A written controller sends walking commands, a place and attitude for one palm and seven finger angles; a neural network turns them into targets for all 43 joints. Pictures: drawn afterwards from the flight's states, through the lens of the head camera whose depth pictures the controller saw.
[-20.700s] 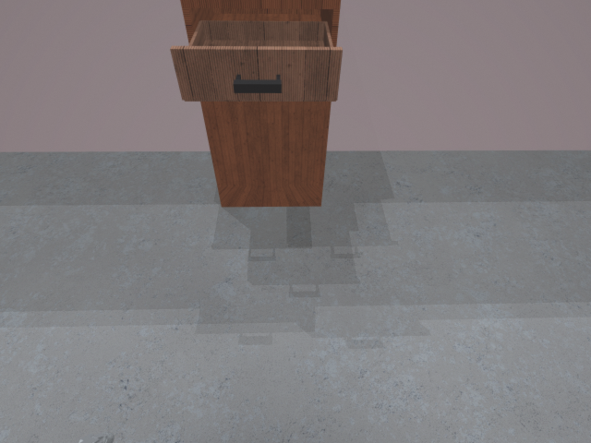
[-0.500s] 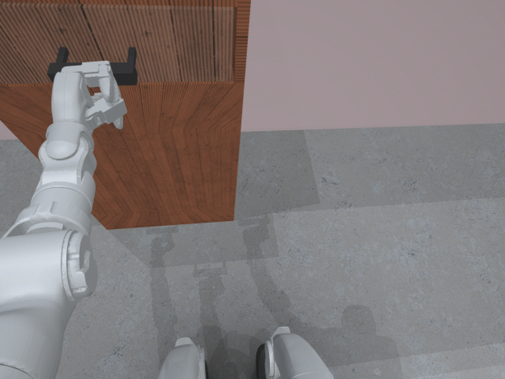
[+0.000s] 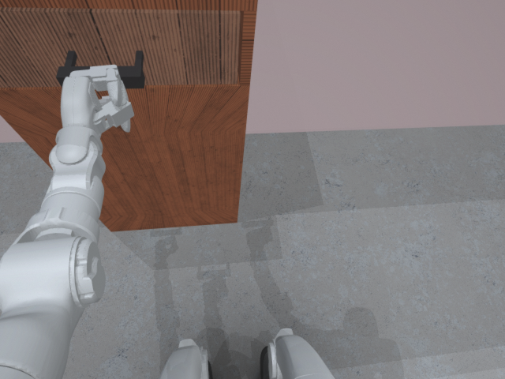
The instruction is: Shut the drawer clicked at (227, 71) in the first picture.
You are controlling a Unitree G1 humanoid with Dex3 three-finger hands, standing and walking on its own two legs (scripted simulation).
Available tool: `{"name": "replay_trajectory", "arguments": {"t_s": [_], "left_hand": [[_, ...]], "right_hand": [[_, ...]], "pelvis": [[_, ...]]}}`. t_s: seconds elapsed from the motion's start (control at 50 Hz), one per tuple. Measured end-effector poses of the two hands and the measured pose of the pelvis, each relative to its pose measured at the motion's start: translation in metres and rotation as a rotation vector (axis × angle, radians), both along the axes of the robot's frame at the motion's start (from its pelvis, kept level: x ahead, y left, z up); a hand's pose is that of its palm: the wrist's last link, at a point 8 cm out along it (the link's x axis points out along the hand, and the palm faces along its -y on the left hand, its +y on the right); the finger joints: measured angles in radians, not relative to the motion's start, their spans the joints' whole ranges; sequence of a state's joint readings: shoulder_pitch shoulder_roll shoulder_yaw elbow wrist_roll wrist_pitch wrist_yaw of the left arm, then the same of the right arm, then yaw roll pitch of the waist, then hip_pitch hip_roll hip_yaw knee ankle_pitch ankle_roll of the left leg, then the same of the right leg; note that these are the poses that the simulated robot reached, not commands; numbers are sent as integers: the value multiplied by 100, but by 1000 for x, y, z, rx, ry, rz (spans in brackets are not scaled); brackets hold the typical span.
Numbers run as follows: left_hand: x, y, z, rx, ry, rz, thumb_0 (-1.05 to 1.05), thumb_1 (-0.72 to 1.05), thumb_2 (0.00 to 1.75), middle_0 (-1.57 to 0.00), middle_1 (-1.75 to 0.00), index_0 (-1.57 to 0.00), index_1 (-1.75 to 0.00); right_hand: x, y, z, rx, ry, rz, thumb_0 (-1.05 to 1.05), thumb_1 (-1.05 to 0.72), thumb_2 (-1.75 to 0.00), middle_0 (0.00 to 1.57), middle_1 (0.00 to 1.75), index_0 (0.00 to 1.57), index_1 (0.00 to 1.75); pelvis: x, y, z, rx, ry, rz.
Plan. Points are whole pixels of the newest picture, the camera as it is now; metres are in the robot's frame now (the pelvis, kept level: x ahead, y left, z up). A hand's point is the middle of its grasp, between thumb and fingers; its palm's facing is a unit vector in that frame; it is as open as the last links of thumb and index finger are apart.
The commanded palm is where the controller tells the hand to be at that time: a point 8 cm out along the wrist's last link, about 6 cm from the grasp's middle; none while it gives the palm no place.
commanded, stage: pull the fist back off the drawer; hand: left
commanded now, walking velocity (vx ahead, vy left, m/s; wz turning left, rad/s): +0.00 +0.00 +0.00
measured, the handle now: (104, 67) +0.60 +0.19 +0.09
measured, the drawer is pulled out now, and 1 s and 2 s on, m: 0.00 0.00 0.00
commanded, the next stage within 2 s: draw the hand back to the body in 0.24 s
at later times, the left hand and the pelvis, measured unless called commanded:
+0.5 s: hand (112, 115) +0.49 +0.16 +0.10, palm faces +0.02 -1.00 -0.04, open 3.3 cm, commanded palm +0.43 +0.21 +0.11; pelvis +0.05 -0.01 +0.02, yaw -2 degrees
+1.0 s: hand (51, 183) +0.35 +0.19 +0.16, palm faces +0.17 -0.96 -0.22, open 3.2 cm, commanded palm +0.31 +0.24 +0.18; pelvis +0.05 -0.01 +0.06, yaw +0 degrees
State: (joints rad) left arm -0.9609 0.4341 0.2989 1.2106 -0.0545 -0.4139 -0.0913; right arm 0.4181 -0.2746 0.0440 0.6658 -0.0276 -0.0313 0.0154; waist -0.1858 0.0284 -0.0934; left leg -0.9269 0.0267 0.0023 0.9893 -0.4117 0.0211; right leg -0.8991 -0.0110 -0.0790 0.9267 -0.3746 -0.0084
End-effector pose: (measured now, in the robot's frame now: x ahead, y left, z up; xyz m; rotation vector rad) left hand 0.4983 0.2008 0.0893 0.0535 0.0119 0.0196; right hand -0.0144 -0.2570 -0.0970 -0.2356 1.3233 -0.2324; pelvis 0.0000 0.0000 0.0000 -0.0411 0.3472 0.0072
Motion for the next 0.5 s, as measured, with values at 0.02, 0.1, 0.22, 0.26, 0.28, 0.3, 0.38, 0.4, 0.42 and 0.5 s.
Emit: {"name": "replay_trajectory", "arguments": {"t_s": [0.02, 0.1, 0.22, 0.26, 0.28, 0.3, 0.38, 0.4, 0.42, 0.5], "left_hand": [[-1, -1, 0, -4, -1, 1, -1, 76, 98, -140, -160, -140, -160], [-2, -4, 0, -21, -6, 4, 0, 81, 96, -140, -160, -140, -160], [-7, -8, 1, -22, -15, 1, 1, 86, 93, -140, -160, -140, -160], [-8, -7, 0, -22, -9, 5, 1, 87, 92, -140, -160, -140, -160], [-8, -6, 0, -22, -7, 8, 1, 88, 91, -140, -160, -140, -160], [-9, -5, 0, -23, -8, 12, 1, 88, 91, -140, -160, -140, -160], [-12, 2, 4, -21, -24, 16, 1, 89, 90, -140, -160, -140, -160], [-13, 3, 5, -20, -25, 14, 1, 89, 90, -140, -160, -140, -160], [-16, 5, 6, -19, -27, 11, 1, 89, 90, -140, -160, -140, -160], [-33, 11, 14, -17, -36, -1, 1, 89, 90, -139, -160, -140, -160]], "right_hand": [[2, 0, 0, 4, -2, -2, 0, -90, -90, 20, 30, 21, 30], [15, 1, 1, 17, -20, -17, 0, -90, -90, 20, 30, 21, 30], [41, 0, 3, 36, -63, -36, 0, -90, -90, 20, 30, 21, 30], [50, -1, 4, 39, -75, -36, 0, -90, -90, 20, 30, 21, 30], [55, -1, 5, 40, -81, -36, 0, -90, -90, 20, 30, 21, 30], [60, -2, 5, 40, -87, -35, 0, -90, -90, 20, 30, 21, 30], [78, -5, 7, 40, -114, -33, 0, -90, -90, 20, 30, 21, 30], [82, -6, 8, 41, -120, -33, 0, -90, -90, 20, 30, 21, 30], [87, -7, 9, 43, -128, -34, 0, -90, -90, 20, 30, 21, 30], [107, -7, 15, 53, -176, -35, 0, -90, -90, 20, 30, 20, 30]], "pelvis": [[2, 0, 1, 1, -2, -3], [9, 0, 4, 6, -13, -15], [22, -2, 10, 14, -32, -32], [26, -3, 11, 16, -37, -34], [28, -4, 12, 17, -39, -35], [30, -5, 13, 17, -40, -35], [38, -7, 15, 19, -45, -37], [40, -7, 16, 19, -47, -38], [41, -8, 17, 20, -51, -39], [50, -8, 24, 20, -74, -42]]}}
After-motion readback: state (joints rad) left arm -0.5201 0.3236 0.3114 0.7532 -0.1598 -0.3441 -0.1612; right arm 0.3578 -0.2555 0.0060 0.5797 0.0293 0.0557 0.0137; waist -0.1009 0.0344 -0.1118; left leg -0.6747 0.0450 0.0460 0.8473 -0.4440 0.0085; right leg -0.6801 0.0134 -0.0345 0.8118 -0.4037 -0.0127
